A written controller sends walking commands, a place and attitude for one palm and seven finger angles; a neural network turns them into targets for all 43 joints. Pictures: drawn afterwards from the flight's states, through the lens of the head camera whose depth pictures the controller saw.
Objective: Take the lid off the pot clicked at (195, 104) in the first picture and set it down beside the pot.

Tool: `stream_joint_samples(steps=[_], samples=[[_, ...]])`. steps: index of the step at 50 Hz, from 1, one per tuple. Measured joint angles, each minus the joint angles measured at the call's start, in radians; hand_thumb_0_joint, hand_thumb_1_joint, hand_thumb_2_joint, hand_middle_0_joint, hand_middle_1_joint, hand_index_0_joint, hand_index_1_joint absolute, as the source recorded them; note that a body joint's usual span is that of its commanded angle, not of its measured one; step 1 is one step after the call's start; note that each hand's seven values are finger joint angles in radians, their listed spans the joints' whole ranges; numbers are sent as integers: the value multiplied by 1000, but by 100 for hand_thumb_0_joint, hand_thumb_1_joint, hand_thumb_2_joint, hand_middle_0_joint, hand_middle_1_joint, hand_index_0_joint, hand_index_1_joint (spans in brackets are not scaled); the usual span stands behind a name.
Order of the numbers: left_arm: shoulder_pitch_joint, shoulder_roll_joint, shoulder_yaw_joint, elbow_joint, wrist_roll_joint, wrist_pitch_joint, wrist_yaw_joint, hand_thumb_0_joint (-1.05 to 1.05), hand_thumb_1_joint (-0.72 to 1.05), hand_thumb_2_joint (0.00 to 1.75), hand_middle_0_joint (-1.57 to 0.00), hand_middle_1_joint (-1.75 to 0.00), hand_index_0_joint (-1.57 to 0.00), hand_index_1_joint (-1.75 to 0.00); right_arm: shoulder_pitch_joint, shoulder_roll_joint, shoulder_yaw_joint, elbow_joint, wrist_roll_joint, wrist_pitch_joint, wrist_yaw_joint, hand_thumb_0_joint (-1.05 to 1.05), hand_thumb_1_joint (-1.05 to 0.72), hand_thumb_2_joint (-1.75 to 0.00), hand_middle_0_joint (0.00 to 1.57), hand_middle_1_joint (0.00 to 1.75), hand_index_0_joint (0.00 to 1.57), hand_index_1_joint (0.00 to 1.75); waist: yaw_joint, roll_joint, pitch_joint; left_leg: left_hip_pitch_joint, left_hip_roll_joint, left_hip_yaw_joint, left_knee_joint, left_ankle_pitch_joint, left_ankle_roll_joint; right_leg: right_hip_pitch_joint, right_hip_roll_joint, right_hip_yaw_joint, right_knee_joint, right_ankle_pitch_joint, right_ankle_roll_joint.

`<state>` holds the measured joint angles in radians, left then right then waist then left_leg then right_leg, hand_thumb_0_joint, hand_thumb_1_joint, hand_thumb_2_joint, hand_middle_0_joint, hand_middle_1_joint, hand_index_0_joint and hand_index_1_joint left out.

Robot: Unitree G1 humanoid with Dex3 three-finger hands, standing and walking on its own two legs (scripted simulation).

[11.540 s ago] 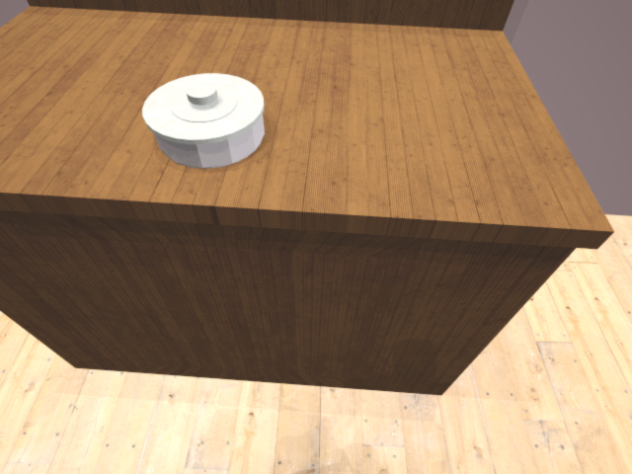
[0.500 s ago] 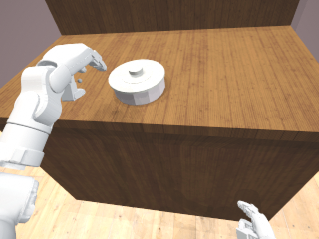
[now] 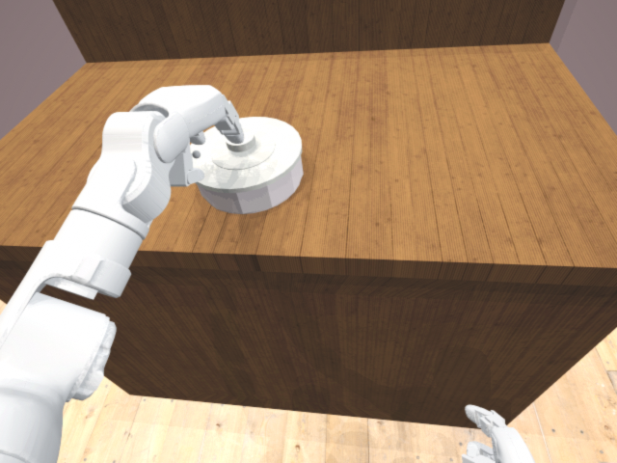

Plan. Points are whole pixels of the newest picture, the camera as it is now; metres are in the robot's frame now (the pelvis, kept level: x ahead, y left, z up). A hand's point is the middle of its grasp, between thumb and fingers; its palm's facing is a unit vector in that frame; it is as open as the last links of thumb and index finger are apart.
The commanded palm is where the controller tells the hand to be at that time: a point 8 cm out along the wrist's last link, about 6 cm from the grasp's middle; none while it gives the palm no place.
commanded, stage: move the open hand above the knob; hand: left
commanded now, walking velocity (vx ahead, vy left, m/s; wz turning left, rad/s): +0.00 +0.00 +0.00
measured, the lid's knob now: (240, 140) +0.54 +0.12 +0.15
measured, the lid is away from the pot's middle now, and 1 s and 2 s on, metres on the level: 0.00 0.00 0.00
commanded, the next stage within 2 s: lower the open fingers around the knob in 1.38 s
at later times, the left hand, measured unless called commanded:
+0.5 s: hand (221, 110) +0.50 +0.12 +0.23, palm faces -0.26 +0.00 -0.97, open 10.3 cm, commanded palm +0.50 +0.12 +0.28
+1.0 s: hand (220, 106) +0.50 +0.12 +0.23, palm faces -0.27 -0.02 -0.96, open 10.3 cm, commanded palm +0.49 +0.13 +0.28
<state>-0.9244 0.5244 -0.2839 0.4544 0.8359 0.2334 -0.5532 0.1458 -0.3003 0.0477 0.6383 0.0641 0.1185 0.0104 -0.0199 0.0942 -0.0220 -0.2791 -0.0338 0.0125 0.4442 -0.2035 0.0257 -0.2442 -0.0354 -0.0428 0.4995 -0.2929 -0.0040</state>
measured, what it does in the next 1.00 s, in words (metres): stands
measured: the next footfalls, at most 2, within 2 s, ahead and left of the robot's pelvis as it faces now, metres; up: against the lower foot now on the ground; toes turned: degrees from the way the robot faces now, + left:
none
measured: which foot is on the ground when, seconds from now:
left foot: down 0.00-1.00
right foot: down 0.00-1.00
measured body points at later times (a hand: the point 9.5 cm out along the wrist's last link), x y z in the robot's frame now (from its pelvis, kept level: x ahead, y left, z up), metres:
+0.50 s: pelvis +0.01 +0.01 +0.00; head +0.04 -0.02 +0.45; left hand +0.51 +0.12 +0.28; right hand +0.09 -0.24 -0.14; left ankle +0.02 +0.11 -0.74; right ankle -0.02 -0.11 -0.74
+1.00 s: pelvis +0.02 +0.01 +0.00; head +0.04 -0.02 +0.45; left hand +0.51 +0.12 +0.28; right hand +0.08 -0.25 -0.14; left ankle +0.02 +0.11 -0.74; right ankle -0.02 -0.11 -0.74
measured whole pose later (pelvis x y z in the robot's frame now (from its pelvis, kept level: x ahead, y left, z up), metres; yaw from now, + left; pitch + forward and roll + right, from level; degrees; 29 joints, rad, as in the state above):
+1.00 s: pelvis +0.02 +0.01 +0.00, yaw -2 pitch +7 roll +1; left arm -1.27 0.45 -0.28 0.96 0.91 0.23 -0.48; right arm 0.28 -0.28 0.02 0.69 0.06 0.11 -0.01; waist -0.08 0.06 -0.07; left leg -0.31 -0.03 0.05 0.40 -0.20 0.04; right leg -0.29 -0.03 0.00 0.45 -0.27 0.01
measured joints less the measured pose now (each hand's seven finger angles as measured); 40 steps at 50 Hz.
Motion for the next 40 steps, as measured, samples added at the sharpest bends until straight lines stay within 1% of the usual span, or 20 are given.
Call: stream_joint_samples(steps=[3,6,7,10,13,15,18,21,23,26,29,31,33,34,38,40], samples=[[-75,-3,12,88,2,-12,16,0,-40,164,-86,-9,-86,-8,8,11,2,7,-1,-13,-11,1,-90,-90,20,30,19,30,-7,-9,-4,2,-2,5,-7,-1,2,-2,-2,5,-3,-1,2],[-144,-15,16,186,11,16,32,0,-40,164,-86,-9,-85,-8,25,15,-2,8,4,-7,-2,1,-90,-90,20,30,19,30,-11,-14,-14,-6,-4,8,-14,1,3,-11,-4,8,-10,1,4],[-154,-19,12,199,17,27,34,0,-40,164,-86,-9,-85,-8,31,15,-3,7,5,-3,3,1,-90,-90,20,30,19,30,-11,-14,-16,-10,-4,10,-16,2,3,-15,-4,10,-11,2,5],[-153,-40,-30,184,30,53,30,0,-40,164,-85,-9,-85,-8,49,10,-12,4,5,15,16,1,-90,-90,20,30,19,30,-10,-10,-20,-19,-8,9,-17,2,7,-22,-7,9,-16,4,9],[-156,-66,-38,181,34,38,21,0,-40,164,-85,-9,-85,-8,50,9,-10,17,-1,17,12,1,-90,-90,20,30,19,30,-15,-10,-16,-23,-10,9,-15,0,12,-23,-10,9,-18,4,12],[-176,-72,-32,205,26,20,24,0,-40,164,-86,-9,-85,-8,50,12,-9,24,-3,8,4,1,-90,-90,20,30,19,30,-25,-13,-14,-23,-11,10,-17,0,14,-23,-11,10,-22,6,14],[-241,-77,-23,289,34,-2,47,0,-40,164,-86,-9,-85,-8,63,21,-9,32,-5,-11,-9,1,-90,-90,20,30,19,30,-36,-23,-21,-25,-12,16,-24,2,15,-30,-12,17,-24,7,15],[-315,-87,-19,409,47,13,70,0,-40,164,-86,-9,-85,-8,78,25,-11,41,-4,-11,-8,1,-90,-90,20,30,19,30,-46,-30,-29,-33,-12,21,-32,5,15,-41,-11,22,-30,12,16],[-347,-93,-31,457,59,28,75,0,-40,164,-86,-9,-85,-8,91,25,-14,44,-4,-6,-3,1,-90,-90,20,30,19,30,-50,-34,-32,-41,-11,24,-36,8,16,-50,-11,25,-32,14,17],[-362,-107,-45,476,68,30,72,0,-40,164,-85,-9,-85,-8,112,20,-21,51,-9,2,1,1,-90,-90,20,30,19,30,-56,-31,-32,-52,-11,23,-37,10,17,-59,-11,25,-38,19,18],[-367,-111,-24,485,66,8,71,0,-40,164,-85,-9,-85,-8,128,18,-24,61,-13,-5,-6,1,-90,-90,20,30,19,30,-67,-29,-33,-57,-10,27,-39,10,19,-65,-9,28,-42,21,19],[-370,-107,4,496,68,-13,78,0,-40,164,-86,-9,-85,-8,140,18,-26,64,-17,-12,-12,1,-90,-90,20,30,19,30,-75,-29,-39,-57,-8,32,-43,9,19,-67,-7,34,-46,23,19],[-388,-101,19,536,76,-17,89,0,-40,164,-86,-9,-85,-8,148,19,-24,70,-16,-16,-18,1,-90,-90,20,30,19,30,-82,-33,-45,-55,-5,40,-46,7,18,-69,-4,42,-46,22,18],[-398,-98,15,557,76,-11,95,0,-40,164,-86,-9,-85,-8,153,19,-25,71,-15,-15,-18,1,-90,-90,20,30,19,30,-86,-34,-48,-55,-4,42,-47,6,18,-70,-3,44,-47,23,18],[-395,-89,27,568,94,2,100,0,-40,164,-85,-9,-85,-8,171,15,-28,68,-17,-12,-12,1,-90,-90,20,30,19,30,-85,-33,-52,-54,0,50,-53,7,15,-75,1,53,-49,25,16],[-370,-84,38,544,91,-2,97,0,-40,164,-85,-9,-85,-8,178,12,-31,64,-19,-7,-9,1,-90,-90,20,30,19,30,-82,-28,-54,-51,2,52,-54,6,15,-72,3,54,-51,25,16]])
